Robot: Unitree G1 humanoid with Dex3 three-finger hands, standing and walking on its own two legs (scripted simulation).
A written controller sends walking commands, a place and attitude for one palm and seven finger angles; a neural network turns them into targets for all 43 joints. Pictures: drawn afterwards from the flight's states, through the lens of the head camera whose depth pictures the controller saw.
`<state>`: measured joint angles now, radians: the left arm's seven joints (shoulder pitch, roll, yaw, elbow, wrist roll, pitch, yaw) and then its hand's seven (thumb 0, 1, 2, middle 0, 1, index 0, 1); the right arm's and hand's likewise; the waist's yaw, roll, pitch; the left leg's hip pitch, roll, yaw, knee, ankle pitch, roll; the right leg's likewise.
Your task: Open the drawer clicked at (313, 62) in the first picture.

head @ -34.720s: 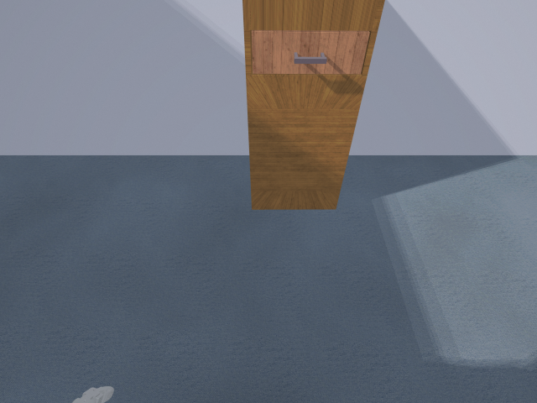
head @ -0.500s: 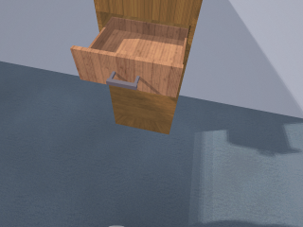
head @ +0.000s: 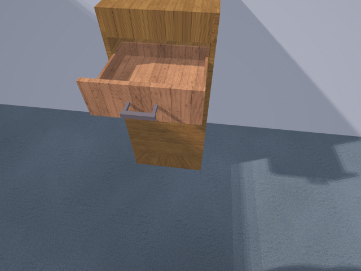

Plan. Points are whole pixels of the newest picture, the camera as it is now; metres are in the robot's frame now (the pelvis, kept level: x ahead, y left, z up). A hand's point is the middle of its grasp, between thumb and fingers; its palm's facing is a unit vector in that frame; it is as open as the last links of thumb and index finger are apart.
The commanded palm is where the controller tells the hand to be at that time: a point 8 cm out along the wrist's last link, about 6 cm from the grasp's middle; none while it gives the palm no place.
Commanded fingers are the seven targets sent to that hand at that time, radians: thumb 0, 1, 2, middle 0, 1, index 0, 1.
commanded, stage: let the arm hang, fingers relaxed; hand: left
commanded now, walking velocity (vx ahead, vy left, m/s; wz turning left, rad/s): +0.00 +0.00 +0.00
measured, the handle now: (139, 111) +0.55 +0.16 +0.02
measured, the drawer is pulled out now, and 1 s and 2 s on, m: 0.28 0.28 0.28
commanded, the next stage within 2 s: look to check the result in 0.18 s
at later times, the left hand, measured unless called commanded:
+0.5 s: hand out of the picture -0.01 +0.15 -0.17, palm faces +0.05 -0.99 -0.16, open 7.4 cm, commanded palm none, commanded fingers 0.00 0.90 0.90 -0.20 -0.30 -0.20 -0.30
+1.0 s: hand out of the picture +0.02 +0.14 -0.17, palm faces +0.04 -0.98 -0.18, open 7.4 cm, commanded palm none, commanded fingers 0.00 0.90 0.90 -0.20 -0.30 -0.20 -0.30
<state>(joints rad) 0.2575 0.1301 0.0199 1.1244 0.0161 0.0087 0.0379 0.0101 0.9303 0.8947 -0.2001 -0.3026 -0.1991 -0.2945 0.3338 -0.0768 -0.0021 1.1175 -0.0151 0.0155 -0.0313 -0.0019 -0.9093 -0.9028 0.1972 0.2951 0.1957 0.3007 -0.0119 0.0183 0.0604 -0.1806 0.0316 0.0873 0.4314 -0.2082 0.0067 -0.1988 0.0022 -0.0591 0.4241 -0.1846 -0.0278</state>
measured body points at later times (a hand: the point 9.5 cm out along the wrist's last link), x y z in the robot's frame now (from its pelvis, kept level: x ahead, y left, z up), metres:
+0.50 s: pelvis +0.01 +0.00 +0.00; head +0.03 -0.01 +0.45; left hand -0.01 +0.20 -0.16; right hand -0.01 -0.20 -0.17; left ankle +0.02 +0.11 -0.74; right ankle +0.03 -0.10 -0.74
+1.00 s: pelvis +0.03 -0.02 +0.00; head +0.05 -0.02 +0.45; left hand +0.02 +0.20 -0.16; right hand +0.00 -0.21 -0.17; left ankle +0.02 +0.11 -0.74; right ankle +0.03 -0.10 -0.74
